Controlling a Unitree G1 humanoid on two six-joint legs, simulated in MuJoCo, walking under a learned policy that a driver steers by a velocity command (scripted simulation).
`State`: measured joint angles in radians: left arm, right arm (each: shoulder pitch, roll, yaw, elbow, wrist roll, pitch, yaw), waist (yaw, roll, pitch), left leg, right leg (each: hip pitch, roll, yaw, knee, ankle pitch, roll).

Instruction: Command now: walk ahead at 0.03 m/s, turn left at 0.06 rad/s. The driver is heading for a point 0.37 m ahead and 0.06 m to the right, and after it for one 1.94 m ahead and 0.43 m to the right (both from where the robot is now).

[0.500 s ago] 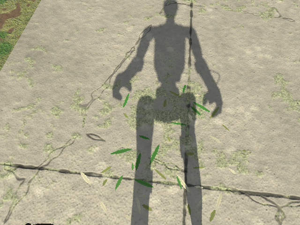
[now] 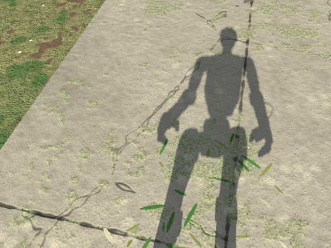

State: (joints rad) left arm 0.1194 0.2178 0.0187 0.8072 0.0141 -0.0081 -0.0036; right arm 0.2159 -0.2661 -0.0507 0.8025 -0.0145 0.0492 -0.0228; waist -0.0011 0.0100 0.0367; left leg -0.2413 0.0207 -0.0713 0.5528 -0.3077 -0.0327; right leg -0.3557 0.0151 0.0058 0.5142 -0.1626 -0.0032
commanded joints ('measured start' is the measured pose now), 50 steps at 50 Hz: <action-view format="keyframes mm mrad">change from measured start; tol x32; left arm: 1 -36 123 29 -51 11 -19 0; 50 97 158 77 86 -36 71 -13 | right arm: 1 25 -110 -27 -32 -4 -19 -1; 50 -210 -193 -66 44 35 -47 -49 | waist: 1 12 36 -45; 11 -18 186 106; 16 90 -266 -130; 50 64 122 -117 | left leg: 1 -87 47 -53 -148 -130 85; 11 47 249 -331 -303 -215 228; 14 -34 87 -93 -54 237 102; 18 -340 -19 -27 611 -323 -31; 30 246 115 -41 -105 566 99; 50 13 260 87 -117 391 170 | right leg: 1 108 -47 52 -101 -166 5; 11 -125 -23 -25 131 -229 -74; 18 435 -358 378 -137 695 -296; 26 230 -198 99 -148 645 -192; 31 124 -40 16 -162 -70 -17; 39 9 -8 26 75 73 -10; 42 -137 3 7 523 -530 32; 50 169 -24 -96 98 -91 8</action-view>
